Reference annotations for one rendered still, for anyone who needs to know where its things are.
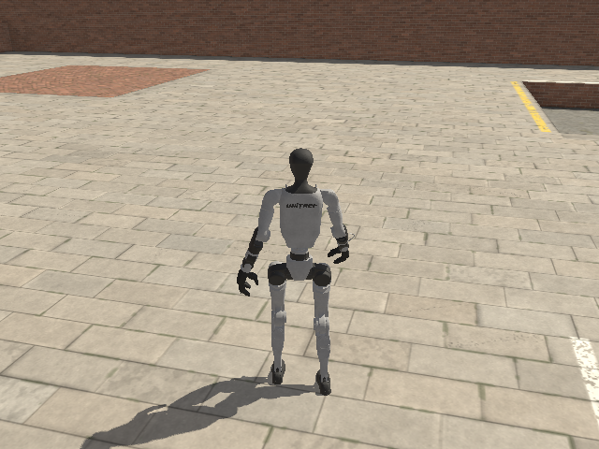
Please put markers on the robot right foot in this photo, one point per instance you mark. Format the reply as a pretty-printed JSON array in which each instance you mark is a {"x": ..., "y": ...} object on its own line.
[{"x": 323, "y": 386}]

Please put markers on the right robot forearm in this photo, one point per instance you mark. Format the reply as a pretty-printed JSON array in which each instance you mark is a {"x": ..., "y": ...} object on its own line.
[{"x": 343, "y": 242}]

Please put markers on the right robot hand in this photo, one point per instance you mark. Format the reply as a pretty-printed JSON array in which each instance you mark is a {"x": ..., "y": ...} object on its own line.
[{"x": 340, "y": 259}]

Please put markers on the robot left foot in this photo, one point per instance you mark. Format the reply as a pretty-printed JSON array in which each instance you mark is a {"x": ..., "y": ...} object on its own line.
[{"x": 277, "y": 377}]

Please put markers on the robot foot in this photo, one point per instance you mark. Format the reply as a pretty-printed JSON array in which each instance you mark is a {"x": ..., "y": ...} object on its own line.
[
  {"x": 277, "y": 377},
  {"x": 323, "y": 386}
]

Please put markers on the right robot upper arm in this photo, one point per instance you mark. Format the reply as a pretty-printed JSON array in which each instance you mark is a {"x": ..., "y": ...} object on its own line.
[{"x": 335, "y": 212}]

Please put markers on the left robot forearm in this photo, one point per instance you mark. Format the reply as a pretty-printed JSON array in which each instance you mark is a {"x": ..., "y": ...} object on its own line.
[{"x": 252, "y": 253}]

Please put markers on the left robot hand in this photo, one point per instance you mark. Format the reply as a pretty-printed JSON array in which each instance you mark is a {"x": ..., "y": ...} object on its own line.
[{"x": 241, "y": 281}]

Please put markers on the left robot upper arm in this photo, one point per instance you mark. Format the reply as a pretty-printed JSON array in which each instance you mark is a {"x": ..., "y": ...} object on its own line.
[{"x": 271, "y": 198}]

